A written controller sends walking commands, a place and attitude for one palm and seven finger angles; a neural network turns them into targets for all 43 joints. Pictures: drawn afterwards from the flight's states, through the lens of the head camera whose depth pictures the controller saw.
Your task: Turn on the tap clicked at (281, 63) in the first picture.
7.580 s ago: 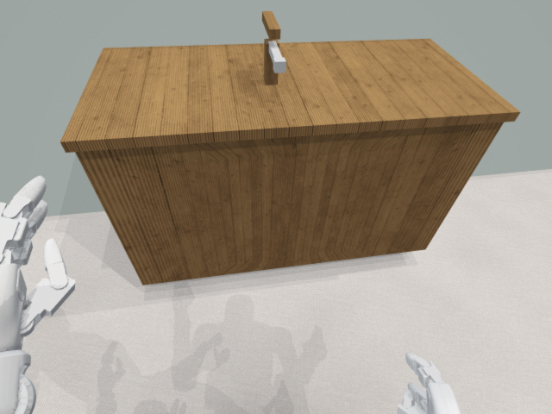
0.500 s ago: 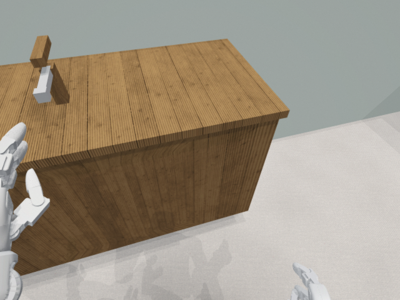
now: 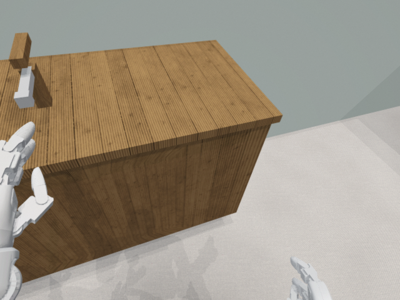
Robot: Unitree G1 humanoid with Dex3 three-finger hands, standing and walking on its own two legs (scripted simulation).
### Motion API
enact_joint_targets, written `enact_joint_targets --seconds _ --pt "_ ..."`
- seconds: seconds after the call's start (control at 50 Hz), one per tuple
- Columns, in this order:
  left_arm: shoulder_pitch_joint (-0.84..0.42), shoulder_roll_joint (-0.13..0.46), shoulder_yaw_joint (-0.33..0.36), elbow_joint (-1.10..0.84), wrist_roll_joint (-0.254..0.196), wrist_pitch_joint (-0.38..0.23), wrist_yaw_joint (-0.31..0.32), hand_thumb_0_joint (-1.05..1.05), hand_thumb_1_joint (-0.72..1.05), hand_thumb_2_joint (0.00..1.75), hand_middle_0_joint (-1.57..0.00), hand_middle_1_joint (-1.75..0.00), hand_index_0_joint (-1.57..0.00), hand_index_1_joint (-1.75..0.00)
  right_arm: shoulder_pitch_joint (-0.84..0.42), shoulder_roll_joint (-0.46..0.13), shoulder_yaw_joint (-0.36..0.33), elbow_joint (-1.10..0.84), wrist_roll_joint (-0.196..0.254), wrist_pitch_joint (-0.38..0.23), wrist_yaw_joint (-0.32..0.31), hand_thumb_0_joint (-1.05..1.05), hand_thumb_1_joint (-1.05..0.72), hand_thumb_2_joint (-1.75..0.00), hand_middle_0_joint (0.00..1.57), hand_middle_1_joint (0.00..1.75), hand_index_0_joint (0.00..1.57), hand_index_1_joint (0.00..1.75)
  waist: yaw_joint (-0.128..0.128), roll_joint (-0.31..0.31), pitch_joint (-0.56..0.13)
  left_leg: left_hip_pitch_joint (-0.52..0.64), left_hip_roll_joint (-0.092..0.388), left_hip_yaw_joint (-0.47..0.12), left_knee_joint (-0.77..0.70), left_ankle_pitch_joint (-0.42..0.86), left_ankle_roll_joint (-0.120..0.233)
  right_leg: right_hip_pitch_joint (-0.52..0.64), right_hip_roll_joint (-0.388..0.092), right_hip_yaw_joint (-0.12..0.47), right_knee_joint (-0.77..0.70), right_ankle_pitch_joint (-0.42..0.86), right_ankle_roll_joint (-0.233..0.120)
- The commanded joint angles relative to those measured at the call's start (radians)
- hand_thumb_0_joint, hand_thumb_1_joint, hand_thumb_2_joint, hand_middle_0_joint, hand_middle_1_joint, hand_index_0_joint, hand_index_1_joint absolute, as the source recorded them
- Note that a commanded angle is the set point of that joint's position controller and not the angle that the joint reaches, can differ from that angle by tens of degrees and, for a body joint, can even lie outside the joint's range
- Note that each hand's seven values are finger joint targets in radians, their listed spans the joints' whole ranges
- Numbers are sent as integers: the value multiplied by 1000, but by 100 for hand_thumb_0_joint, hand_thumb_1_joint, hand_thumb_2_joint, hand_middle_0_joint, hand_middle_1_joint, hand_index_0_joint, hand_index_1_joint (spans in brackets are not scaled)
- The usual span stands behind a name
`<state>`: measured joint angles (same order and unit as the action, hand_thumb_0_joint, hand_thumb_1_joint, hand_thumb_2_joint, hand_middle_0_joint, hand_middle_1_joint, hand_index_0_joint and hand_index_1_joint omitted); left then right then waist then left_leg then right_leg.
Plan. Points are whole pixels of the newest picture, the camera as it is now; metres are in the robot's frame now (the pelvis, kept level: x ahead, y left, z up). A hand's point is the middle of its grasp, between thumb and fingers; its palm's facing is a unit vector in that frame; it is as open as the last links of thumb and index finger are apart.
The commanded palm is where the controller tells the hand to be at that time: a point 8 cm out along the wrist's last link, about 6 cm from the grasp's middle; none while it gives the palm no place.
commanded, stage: shuffle to correct the standing spot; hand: left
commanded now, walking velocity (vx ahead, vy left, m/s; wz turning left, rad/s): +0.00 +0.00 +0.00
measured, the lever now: (24, 99) +0.48 +0.43 +0.11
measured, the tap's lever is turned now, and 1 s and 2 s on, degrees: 0 0 0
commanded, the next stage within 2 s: come to a stop and stand still in 1.08 s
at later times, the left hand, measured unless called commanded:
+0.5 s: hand (39, 159) +0.29 +0.28 +0.16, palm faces +0.44 -0.83 -0.35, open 7.4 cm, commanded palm +0.22 +0.32 +0.18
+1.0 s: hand (16, 136) +0.32 +0.33 +0.17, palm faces +0.44 -0.82 -0.37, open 7.4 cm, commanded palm +0.27 +0.37 +0.18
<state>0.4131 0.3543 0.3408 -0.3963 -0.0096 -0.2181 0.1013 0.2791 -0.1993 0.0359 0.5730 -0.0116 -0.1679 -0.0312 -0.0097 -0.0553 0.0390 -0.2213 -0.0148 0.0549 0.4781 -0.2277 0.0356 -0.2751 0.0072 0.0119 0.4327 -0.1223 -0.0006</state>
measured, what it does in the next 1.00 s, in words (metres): walks ahead: right foot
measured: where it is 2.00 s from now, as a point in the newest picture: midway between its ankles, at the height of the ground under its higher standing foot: outside the picture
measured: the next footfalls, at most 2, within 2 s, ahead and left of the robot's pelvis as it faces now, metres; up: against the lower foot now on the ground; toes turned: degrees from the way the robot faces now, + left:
right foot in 0.78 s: +0.19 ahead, -0.01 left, +0.00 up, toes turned +4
left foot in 1.06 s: +0.23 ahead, +0.25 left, +0.00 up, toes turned +4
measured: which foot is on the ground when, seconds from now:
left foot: down 0.00-0.78, up 0.80-1.00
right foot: down 0.00-0.58, up 0.60-0.76, down 0.78-1.00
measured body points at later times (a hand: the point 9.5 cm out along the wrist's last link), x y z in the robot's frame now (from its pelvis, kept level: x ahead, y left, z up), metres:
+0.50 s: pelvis +0.07 +0.03 -0.02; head +0.09 +0.05 +0.43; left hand +0.26 +0.32 +0.18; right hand +0.27 -0.19 -0.09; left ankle +0.02 +0.09 -0.74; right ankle +0.07 -0.12 -0.74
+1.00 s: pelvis +0.12 +0.08 -0.01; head +0.14 +0.10 +0.44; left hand +0.29 +0.38 +0.19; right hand +0.28 -0.16 -0.10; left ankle +0.16 +0.22 -0.70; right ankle +0.16 -0.03 -0.74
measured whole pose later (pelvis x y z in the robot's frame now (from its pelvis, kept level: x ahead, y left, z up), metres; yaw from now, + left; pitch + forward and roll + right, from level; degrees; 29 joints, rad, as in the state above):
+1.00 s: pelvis +0.12 +0.08 -0.01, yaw +2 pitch -2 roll -1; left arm 0.46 0.36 0.38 -0.53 -0.04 -0.23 0.13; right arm 0.22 -0.23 -0.01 0.63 0.00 -0.06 -0.03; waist 0.01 -0.02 0.07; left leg -0.46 0.08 0.02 0.92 -0.36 0.02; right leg -0.28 -0.04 -0.13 0.57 -0.25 -0.02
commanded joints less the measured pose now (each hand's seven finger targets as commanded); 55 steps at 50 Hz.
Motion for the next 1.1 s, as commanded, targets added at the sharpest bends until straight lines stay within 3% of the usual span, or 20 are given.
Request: enact_joint_targets --seconds 0.0,0.18,0.34,0.4,0.48,0.54,0.58,0.62,0.66,0.72,0.74,0.76,0.78,0.8,0.86,0.96,1.0,1.02,1.04,1.08 --pt "-152 187 147 -323 -15 -83 38 0 90 90 -20 -30 -20 -30 -139 -129 -41 -165 -6 -61 -9 0 -90 -90 20 30 20 30 31 187 -131 -98 80 -95 -178 -52 -17 184 -17 -6 -31 -28 -9" --pt "-88 135 96 -225 -26 -71 39 0 90 90 -20 -30 -20 -30 -141 -143 -64 -138 -2 -26 -6 0 -90 -90 20 30 20 30 6 87 -85 -93 68 -118 -63 -141 20 81 -52 35 25 -135 -43" --pt "-105 170 130 -289 -36 -77 45 0 90 90 -20 -30 -20 -30 -163 -136 -64 -157 11 2 -9 0 -90 -90 20 30 20 30 3 129 -136 -44 81 -126 61 223 19 115 -66 5 177 115 -57" --pt "-67 193 153 -325 -41 -77 49 0 90 90 -20 -30 -20 -30 -167 -136 -67 -161 17 9 1 0 -90 -90 20 30 20 30 7 76 -185 -68 50 -84 191 347 -5 188 -120 67 195 231 -92" --pt "-19 204 178 -334 -51 -84 56 0 90 90 -20 -30 -20 -30 -165 -130 -72 -149 23 25 12 0 -90 -90 20 30 20 30 5 -2 -188 -134 12 -36 274 210 -10 228 -195 158 194 262 -130" --pt "-28 196 184 -348 -60 -83 51 0 90 90 -20 -30 -20 -30 -164 -135 -71 -147 29 38 8 0 -90 -90 20 30 20 30 -17 173 -141 54 78 -147 99 369 3 -9 -85 16 358 138 -54" --pt "-61 186 161 -384 -57 -84 45 0 90 90 -20 -30 -20 -30 -137 -134 -80 -159 15 30 14 0 -90 -90 20 30 20 30 -34 327 -111 357 200 -325 -22 747 20 -356 27 -112 522 -360 8" --pt "-104 179 147 -386 -42 -72 44 0 90 90 -20 -30 -20 -30 -126 -129 -84 -155 -2 22 25 0 -90 -90 20 30 20 30 -39 274 -103 458 219 -336 -9 796 12 -447 7 -111 561 -398 -6" --pt "-69 164 132 -335 -40 -50 48 0 90 90 -20 -30 -20 -30 -140 -133 -79 -163 6 26 25 0 -90 -90 20 30 20 30 -26 180 -80 331 190 -239 -12 682 26 -314 -4 -151 395 -293 -13" --pt "-3 181 162 -279 -46 -46 53 0 90 90 -20 -30 -20 -30 -188 -136 -63 -171 4 37 6 0 -90 -90 20 30 20 30 29 171 -125 -92 118 -86 189 542 -12 258 3 -186 60 -48 -54" --pt "13 197 168 -264 -46 -50 53 0 90 90 -20 -30 -20 -30 -193 -134 -68 -172 13 40 6 0 -90 -90 20 30 20 30 51 41 -188 -335 71 -45 473 360 -24 508 -134 -10 45 28 -138" --pt "8 231 193 -270 -52 -62 49 0 90 90 -20 -30 -20 -30 -191 -138 -88 -182 19 35 7 0 -90 -90 20 30 20 30 45 -135 -233 -478 -29 1 812 -162 -11 512 -407 434 -35 30 -271" --pt "8 251 240 -278 -62 -78 52 0 90 90 -20 -30 -20 -30 -161 -161 -90 -167 0 42 8 0 -90 -90 20 30 20 30 25 -4 -169 -474 12 -117 904 -282 -14 279 -462 558 -162 -259 -261" --pt "20 271 250 -293 -63 -75 41 0 90 90 -20 -30 -20 -30 -138 -154 -98 -155 12 62 20 0 -90 -90 20 30 20 30 26 -5 -113 -477 42 -144 921 -295 -22 179 -448 552 -197 -453 -256" --pt "-16 194 171 -298 -42 -81 30 0 90 90 -20 -30 -20 -30 -170 -125 -72 -125 24 74 21 0 -90 -90 20 30 20 30 3 1 -31 -392 126 -131 763 -203 -29 -13 -355 267 -199 -293 -203" --pt "-83 189 133 -342 -32 -56 59 0 90 90 -20 -30 -20 -30 -167 -99 -67 -101 12 31 -17 0 -90 -90 20 30 20 30 8 -53 -84 4 54 70 258 -85 -12 -114 -254 32 -142 -334 -126" --pt "-78 198 145 -341 -33 -50 64 0 90 90 -20 -30 -20 -30 -159 -105 -76 -108 12 15 -37 0 -90 -90 20 30 20 30 -1 33 -78 100 21 83 98 -103 -12 -106 -190 -17 -5 -371 -86" --pt "-86 181 134 -350 -34 -52 60 0 90 90 -20 -30 -20 -30 -147 -112 -77 -119 15 12 -40 0 -90 -90 20 30 20 30 -4 126 -77 117 60 -24 11 -172 15 -132 -132 -40 141 -393 -56" --pt "-100 171 143 -363 -37 -59 61 0 90 90 -20 -30 -20 -30 -150 -139 -84 -135 20 6 -44 0 -90 -90 20 30 20 30 -1 291 -66 117 198 -259 -107 -191 82 -198 -30 -109 318 -368 -4" --pt "-110 207 183 -298 -33 -63 60 0 90 90 -20 -30 -20 -30 -157 -130 -88 -130 20 -11 -36 0 -90 -90 20 30 20 30 -9 319 -68 11 302 -432 -228 -202 173 -216 1 -65 581 -459 7"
